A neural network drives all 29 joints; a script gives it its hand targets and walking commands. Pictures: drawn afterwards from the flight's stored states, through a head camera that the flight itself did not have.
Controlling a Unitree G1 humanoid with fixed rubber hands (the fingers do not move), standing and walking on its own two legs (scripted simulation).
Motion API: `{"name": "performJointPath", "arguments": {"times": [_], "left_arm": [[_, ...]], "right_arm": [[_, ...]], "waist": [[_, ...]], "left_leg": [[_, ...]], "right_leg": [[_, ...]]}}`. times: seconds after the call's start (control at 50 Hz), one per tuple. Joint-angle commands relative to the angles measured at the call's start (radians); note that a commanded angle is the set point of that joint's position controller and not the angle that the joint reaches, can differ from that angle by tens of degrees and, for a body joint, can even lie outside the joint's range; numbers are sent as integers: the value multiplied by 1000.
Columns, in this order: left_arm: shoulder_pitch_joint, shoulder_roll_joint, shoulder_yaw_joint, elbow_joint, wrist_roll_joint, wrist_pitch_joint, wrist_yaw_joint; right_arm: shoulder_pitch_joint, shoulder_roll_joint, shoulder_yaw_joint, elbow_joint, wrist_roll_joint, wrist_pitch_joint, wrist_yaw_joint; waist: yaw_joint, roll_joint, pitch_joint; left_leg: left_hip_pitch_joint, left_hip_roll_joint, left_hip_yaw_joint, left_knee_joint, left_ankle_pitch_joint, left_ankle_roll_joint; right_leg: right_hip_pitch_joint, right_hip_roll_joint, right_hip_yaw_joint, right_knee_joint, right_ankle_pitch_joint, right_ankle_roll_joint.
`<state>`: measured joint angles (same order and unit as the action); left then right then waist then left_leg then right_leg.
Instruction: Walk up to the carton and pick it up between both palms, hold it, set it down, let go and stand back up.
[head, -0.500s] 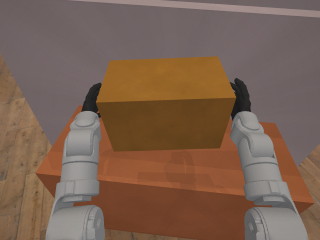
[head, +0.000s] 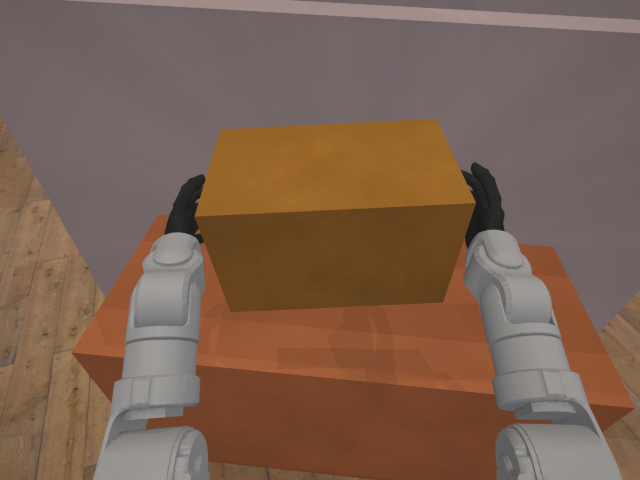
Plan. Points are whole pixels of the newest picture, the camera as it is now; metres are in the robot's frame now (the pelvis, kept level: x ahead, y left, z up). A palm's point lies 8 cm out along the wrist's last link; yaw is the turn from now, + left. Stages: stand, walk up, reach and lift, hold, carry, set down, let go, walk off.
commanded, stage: hold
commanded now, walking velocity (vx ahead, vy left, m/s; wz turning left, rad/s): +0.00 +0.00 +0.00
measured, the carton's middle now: (332, 216) +0.40 +0.00 +0.16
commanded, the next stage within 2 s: none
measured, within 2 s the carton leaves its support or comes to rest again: neither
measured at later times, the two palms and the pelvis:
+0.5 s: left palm (182, 241) +0.35 +0.18 +0.15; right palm (481, 228) +0.36 -0.18 +0.17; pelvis +0.00 -0.01 +0.00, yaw +0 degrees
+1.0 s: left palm (181, 237) +0.35 +0.18 +0.16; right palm (481, 227) +0.35 -0.18 +0.18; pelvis +0.00 +0.00 +0.00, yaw +0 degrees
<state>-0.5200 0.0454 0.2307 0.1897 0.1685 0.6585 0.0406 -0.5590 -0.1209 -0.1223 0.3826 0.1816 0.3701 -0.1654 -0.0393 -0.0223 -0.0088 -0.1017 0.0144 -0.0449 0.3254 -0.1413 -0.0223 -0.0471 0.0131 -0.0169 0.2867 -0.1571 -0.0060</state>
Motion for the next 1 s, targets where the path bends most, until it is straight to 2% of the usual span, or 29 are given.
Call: {"name": "performJointPath", "arguments": {"times": [0.0,0.02,0.04,0.08,0.14,0.16,0.24,0.28,0.3,0.32,0.36,0.44,0.46,0.52,0.54,0.56,0.6,0.64,0.66,0.68,0.7,0.74,0.78,0.82,0.84,0.86,0.9,0.94,0.98], "left_arm": [[-819,-536,-463,-257,-162,-95,-212],[-841,-529,-461,-304,-186,-107,-211],[-812,-530,-482,-350,-188,-107,-204],[-779,-488,-419,-294,-160,-102,-209],[-789,-516,-480,-330,-186,-111,-209],[-815,-506,-459,-344,-176,-108,-206],[-781,-493,-415,-217,-139,-82,-218],[-789,-518,-438,-251,-154,-78,-223],[-831,-516,-449,-297,-156,-93,-211],[-785,-504,-440,-314,-161,-93,-217],[-851,-512,-444,-276,-174,-97,-227],[-838,-475,-407,-265,-148,-97,-232],[-908,-508,-485,-351,-205,-116,-226],[-940,-501,-474,-335,-212,-121,-210],[-873,-498,-450,-285,-180,-111,-210],[-902,-471,-421,-273,-178,-113,-214],[-877,-446,-379,-232,-137,-99,-225],[-838,-481,-430,-237,-179,-109,-234],[-867,-490,-420,-296,-177,-118,-220],[-845,-494,-444,-337,-182,-115,-223],[-883,-506,-447,-393,-185,-121,-213],[-862,-514,-456,-250,-188,-103,-216],[-809,-491,-389,-251,-126,-88,-221],[-876,-510,-418,-241,-155,-105,-226],[-856,-538,-445,-211,-166,-106,-220],[-891,-526,-423,-290,-158,-118,-210],[-824,-537,-466,-272,-191,-112,-206],[-865,-548,-483,-282,-195,-112,-196],[-840,-528,-433,-282,-153,-104,-193]], "right_arm": [[-826,489,430,-264,100,-48,200],[-816,527,444,-300,106,-47,195],[-794,515,458,-323,113,-52,196],[-833,526,508,-378,121,-54,189],[-826,531,498,-405,129,-57,183],[-825,542,511,-414,136,-51,186],[-806,506,459,-266,94,-26,190],[-822,506,439,-303,112,-33,195],[-846,512,450,-308,108,-37,198],[-777,538,468,-320,113,-41,187],[-843,533,441,-302,87,-39,185],[-848,539,464,-296,83,-46,186],[-877,540,454,-366,100,-64,184],[-843,536,441,-287,80,-47,182],[-839,540,447,-269,86,-48,185],[-866,553,463,-300,77,-47,184],[-899,540,459,-273,81,-39,183],[-838,537,447,-304,73,-49,176],[-869,540,472,-301,89,-53,181],[-821,537,463,-316,92,-51,177],[-824,534,470,-331,114,-59,184],[-819,490,412,-255,81,-51,185],[-795,501,436,-213,78,-38,199],[-847,503,419,-219,63,-49,202],[-874,499,401,-240,76,-67,205],[-898,531,451,-288,92,-75,215],[-879,519,457,-356,97,-85,201],[-869,501,424,-305,88,-78,211],[-799,499,442,-215,82,-58,218]], "waist": [[-11,51,-447],[-13,7,-506],[-7,36,-535],[27,-12,-550],[1,19,-574],[27,30,-574],[23,16,-417],[-3,19,-432],[28,53,-485],[3,44,-488],[-19,4,-482],[9,28,-489],[-18,49,-611],[-31,40,-571],[-21,76,-534],[5,20,-542],[24,31,-505],[-24,10,-546],[11,23,-579],[-27,66,-595],[-7,83,-625],[-40,80,-524],[9,52,-487],[-15,6,-470],[-12,39,-479],[30,17,-540],[-8,15,-546],[-18,59,-537],[9,45,-500]], "left_leg": [[186,-58,57,-22,213,-24],[199,-64,54,-13,241,-15],[228,-56,50,4,340,-27],[231,-73,61,7,326,-12],[221,-75,57,15,342,-19],[223,-73,64,17,333,-17],[161,-71,72,-33,191,1],[172,-62,62,-24,223,-12],[160,-62,65,-33,217,-16],[202,-68,65,-6,270,-13],[188,-64,67,-15,234,-11],[186,-67,72,-23,205,1],[216,-65,64,-3,251,-17],[208,-66,57,5,251,-25],[192,-69,61,-2,241,-21],[184,-75,70,-11,203,-11],[153,-76,84,-21,187,1],[193,-72,69,-13,228,-5],[200,-78,69,-8,267,-9],[240,-68,60,12,330,-22],[296,-64,58,19,372,-35],[264,-62,50,8,328,-41],[216,-61,64,-22,250,-19],[189,-61,64,-43,162,-15],[182,-48,55,-41,168,-22],[201,-54,69,-24,241,-19],[250,-53,56,16,365,-31],[250,-49,46,9,341,-49],[253,-42,61,-8,318,-37]], "right_leg": [[26,38,-32,-38,147,21],[42,32,-26,-27,193,29],[55,43,-34,-15,256,23],[100,34,-20,-27,289,40],[98,38,-22,-11,328,34],[83,43,-21,-12,295,39],[42,34,-19,-40,154,30],[43,37,-28,-30,173,24],[55,42,-31,-25,163,20],[82,28,-20,-19,270,33],[57,31,-22,-27,210,30],[84,9,-20,-25,223,41],[78,27,-31,-15,234,33],[59,28,-36,-14,223,30],[67,20,-22,-24,230,29],[70,19,-25,-23,190,39],[90,9,-16,-19,187,45],[90,19,-26,-22,248,41],[100,25,-29,-15,250,43],[106,22,-26,-5,327,38],[76,33,-33,-15,289,32],[20,41,-43,-29,217,24],[60,36,-32,-36,165,22],[24,40,-49,-40,97,23],[5,42,-43,-42,87,13],[42,45,-43,-27,145,20],[36,42,-39,-26,249,23],[-3,54,-51,-28,176,13],[31,50,-39,-40,151,13]]}}
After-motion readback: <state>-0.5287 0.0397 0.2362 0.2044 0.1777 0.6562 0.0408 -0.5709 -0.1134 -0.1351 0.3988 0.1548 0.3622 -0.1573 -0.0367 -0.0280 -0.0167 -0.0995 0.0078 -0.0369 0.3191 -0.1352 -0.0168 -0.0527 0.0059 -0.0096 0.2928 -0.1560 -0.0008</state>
